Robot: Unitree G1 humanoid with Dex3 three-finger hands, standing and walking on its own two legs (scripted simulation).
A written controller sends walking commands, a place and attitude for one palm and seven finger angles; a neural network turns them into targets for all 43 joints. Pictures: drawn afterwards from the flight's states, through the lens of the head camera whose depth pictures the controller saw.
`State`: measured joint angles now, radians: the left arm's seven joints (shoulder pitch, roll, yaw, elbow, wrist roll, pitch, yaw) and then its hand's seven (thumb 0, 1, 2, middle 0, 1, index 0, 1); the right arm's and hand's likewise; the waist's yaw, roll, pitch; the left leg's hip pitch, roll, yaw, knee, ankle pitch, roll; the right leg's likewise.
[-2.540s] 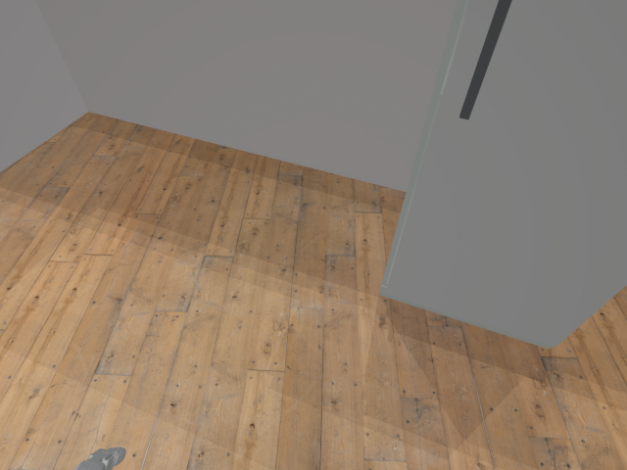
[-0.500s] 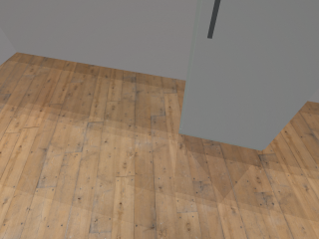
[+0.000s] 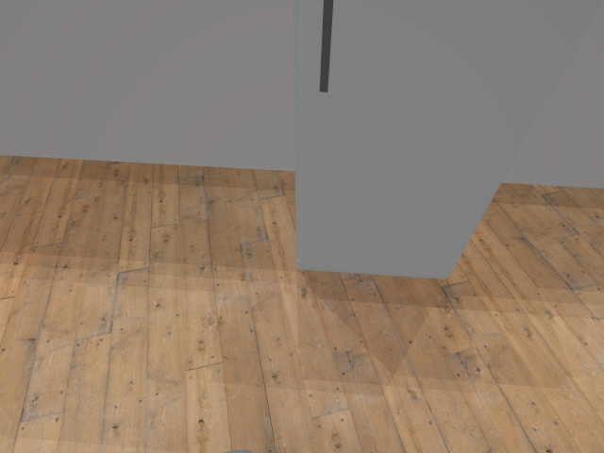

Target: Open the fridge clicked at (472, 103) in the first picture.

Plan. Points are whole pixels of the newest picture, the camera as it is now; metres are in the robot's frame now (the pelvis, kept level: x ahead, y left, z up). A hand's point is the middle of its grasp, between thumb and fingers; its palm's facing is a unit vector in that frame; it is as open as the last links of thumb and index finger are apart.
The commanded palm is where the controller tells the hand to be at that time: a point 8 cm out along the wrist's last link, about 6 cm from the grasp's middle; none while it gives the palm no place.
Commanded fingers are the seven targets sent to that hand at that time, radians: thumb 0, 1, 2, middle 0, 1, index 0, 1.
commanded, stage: take the last steps up to it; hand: left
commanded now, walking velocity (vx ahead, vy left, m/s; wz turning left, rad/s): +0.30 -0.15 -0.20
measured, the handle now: out of the picture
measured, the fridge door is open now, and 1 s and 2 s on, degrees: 0 0 0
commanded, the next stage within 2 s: come to a stop and stand still in 0.84 s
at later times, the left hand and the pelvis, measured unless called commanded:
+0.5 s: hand (220, 413) +0.22 +0.15 -0.17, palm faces -0.15 -0.98 -0.13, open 7.3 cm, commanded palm none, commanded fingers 0.00 0.90 0.90 -0.20 -0.30 -0.20 -0.30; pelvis +0.13 -0.02 +0.01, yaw -7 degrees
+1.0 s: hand (283, 346) +0.34 +0.06 -0.20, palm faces -0.01 -0.99 -0.13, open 7.3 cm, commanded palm none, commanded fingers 0.00 0.90 0.90 -0.20 -0.30 -0.20 -0.30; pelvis +0.32 -0.11 -0.01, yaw -5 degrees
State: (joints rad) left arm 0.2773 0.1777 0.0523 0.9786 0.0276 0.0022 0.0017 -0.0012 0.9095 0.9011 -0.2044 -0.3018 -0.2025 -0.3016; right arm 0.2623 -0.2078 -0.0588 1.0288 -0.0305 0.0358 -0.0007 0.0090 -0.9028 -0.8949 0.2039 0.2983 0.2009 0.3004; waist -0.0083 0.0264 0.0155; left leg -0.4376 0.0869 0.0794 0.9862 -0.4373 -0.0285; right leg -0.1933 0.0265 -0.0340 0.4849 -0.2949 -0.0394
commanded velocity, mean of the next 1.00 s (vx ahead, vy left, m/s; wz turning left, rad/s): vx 0.21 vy -0.10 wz -0.03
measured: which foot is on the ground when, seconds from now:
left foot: up 0.00-0.14, down 0.16-0.62, up 0.64-0.94, down 0.96-1.00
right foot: down 0.00-0.16, up 0.18-0.60, down 0.62-0.98, up 1.00-1.00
